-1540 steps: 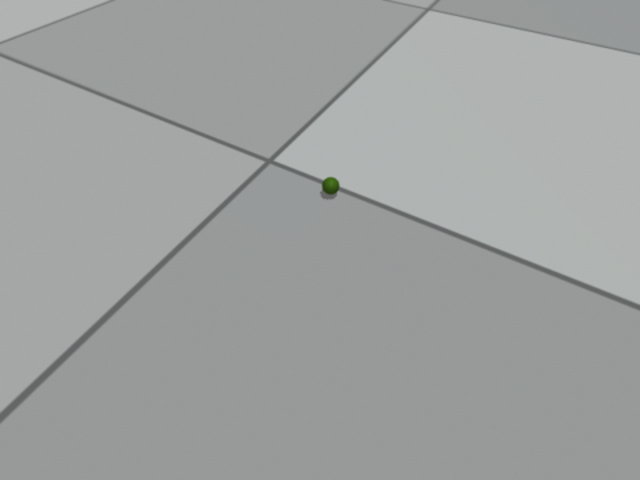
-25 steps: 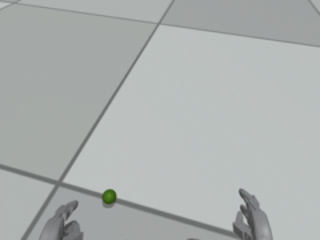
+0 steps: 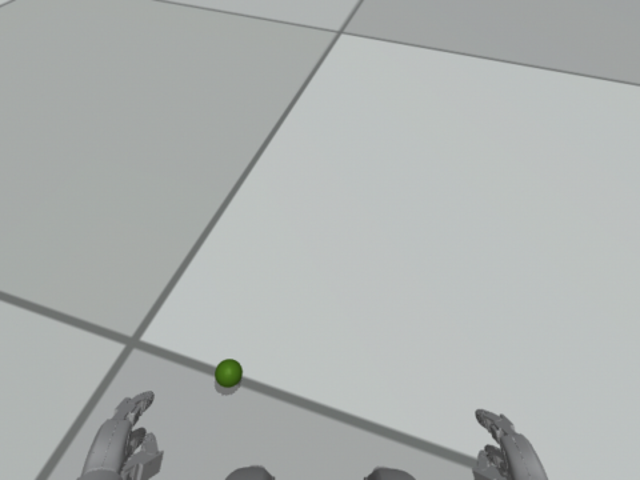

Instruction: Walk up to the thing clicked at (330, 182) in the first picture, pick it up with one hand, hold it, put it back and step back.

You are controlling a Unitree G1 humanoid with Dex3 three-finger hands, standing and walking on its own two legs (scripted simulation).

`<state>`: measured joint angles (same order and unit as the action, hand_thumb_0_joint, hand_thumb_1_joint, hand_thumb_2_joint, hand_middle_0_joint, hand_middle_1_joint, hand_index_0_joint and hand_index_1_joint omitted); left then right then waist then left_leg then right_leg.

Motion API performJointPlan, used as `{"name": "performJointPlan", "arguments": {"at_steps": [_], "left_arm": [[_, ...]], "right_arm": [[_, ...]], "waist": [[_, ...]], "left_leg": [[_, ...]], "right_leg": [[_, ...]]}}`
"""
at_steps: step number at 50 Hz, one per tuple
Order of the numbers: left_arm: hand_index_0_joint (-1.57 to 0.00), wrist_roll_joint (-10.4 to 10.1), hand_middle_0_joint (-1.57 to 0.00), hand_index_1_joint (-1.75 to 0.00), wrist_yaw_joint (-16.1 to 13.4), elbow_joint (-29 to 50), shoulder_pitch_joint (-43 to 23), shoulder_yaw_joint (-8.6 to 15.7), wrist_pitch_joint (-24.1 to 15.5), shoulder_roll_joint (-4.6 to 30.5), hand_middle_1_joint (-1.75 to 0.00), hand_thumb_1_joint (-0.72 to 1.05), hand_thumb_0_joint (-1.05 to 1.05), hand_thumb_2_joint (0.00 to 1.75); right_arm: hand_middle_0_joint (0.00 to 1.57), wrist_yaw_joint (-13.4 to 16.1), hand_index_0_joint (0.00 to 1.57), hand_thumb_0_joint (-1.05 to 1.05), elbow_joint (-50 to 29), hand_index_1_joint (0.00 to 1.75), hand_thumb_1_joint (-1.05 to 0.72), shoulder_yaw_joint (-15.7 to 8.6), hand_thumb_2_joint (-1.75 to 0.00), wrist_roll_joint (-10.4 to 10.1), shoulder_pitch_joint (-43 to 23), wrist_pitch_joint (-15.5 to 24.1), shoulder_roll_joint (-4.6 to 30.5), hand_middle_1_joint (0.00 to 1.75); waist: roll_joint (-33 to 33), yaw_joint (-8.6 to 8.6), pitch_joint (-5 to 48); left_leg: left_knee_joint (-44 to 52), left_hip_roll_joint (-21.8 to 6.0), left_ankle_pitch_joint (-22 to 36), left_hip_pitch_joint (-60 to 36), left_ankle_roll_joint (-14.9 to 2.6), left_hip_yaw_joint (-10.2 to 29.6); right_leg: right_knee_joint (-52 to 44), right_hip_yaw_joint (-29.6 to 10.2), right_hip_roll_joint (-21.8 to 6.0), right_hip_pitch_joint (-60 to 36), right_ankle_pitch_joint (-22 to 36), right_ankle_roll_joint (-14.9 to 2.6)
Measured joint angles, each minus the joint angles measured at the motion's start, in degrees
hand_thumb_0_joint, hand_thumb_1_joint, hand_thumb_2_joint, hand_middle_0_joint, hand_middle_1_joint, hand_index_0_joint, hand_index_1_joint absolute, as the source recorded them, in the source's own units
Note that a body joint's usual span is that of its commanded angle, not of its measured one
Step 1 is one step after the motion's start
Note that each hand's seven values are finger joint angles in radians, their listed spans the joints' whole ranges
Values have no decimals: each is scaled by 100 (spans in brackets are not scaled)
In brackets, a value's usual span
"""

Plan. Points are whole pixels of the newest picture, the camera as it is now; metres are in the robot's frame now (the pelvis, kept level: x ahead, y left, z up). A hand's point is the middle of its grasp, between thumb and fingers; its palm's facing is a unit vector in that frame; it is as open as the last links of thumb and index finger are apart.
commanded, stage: stand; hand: left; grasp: from above
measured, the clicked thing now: (228, 373) +0.48 +0.25 -0.69
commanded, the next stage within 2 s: none
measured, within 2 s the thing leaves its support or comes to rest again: neither
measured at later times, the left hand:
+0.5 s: hand out of the picture +0.04 +0.24 -0.12, palm faces +0.04 -0.95 -0.32, open 7.4 cm
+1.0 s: hand out of the picture +0.04 +0.24 -0.11, palm faces +0.01 -0.94 -0.34, open 7.4 cm
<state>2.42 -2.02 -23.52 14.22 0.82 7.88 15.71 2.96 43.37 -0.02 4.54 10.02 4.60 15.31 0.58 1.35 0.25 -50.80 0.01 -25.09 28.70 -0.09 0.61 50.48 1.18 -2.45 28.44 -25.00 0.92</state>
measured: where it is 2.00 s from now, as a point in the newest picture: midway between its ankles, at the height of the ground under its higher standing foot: outside the picture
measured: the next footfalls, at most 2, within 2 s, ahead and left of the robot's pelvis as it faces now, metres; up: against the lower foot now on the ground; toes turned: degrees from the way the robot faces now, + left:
none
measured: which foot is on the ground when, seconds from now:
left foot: down 0.00-1.00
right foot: down 0.00-1.00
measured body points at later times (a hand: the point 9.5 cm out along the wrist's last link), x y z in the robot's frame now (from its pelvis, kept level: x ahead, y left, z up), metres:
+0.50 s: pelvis +0.00 +0.01 +0.05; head -0.01 +0.01 +0.49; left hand +0.04 +0.29 -0.10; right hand +0.06 -0.26 -0.10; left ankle +0.01 +0.12 -0.70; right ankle +0.01 -0.13 -0.70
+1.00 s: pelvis -0.01 +0.00 +0.05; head -0.02 -0.01 +0.50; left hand +0.03 +0.29 -0.09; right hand +0.04 -0.29 -0.10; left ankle +0.01 +0.12 -0.70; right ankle +0.01 -0.13 -0.70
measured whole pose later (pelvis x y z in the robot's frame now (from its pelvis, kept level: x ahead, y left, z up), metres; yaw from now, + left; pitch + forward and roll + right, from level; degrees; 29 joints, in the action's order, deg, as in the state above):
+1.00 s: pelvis -0.01 +0.00 +0.05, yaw -1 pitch -5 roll +0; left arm 1.4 -1.3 -65.4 9.5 1.8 0.2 16.7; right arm 0.7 64.4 -1.9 1.5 9.7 -0.2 17.8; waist -1.1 0.4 -3.5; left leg -21.2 -0.3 -9.8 7.0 0.4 0.0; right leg 21.6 1.1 -1.9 7.4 -9.8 1.1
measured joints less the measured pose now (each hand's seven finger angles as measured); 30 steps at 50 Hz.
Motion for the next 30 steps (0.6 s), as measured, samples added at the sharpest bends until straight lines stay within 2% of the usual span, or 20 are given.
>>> {"name": "performJointPlan", "arguments": {"at_steps": [6,13,21,30], "left_arm": [[-20,8,-20,-30,-16,-1573,-158,158,-390,92,-30,90,1,89],[-20,-29,-20,-30,-2,-2780,-114,196,-579,39,-30,90,1,89],[-20,-79,-20,-30,-4,-3592,-170,147,-664,-28,-30,90,1,89],[-20,-71,-20,-30,14,-3990,-332,127,-724,-13,-30,90,1,89]], "right_arm": [[21,-190,20,1,544,30,-90,-241,-90,-108,35,-236,100,30],[21,-168,20,1,1115,30,-90,-270,-90,-156,133,-376,99,30],[21,-136,20,1,1619,30,-90,-237,-90,-241,120,-441,33,30],[21,-156,20,1,1889,30,-90,-224,-90,-271,32,-456,48,30]], "waist": [[10,-1,-163],[-53,3,-286],[-86,2,-386],[-117,-24,-375]], "left_leg": [[620,38,269,-606,-30,-50],[1449,35,649,-1281,-45,-69],[2255,65,1067,-1870,-62,-79],[2750,85,1367,-2174,-56,-92]], "right_leg": [[-577,-37,-34,-576,259,53],[-1464,-36,-23,-1269,681,86],[-2278,-30,-45,-1862,1102,115],[-2690,-37,-60,-2125,1363,118]]}}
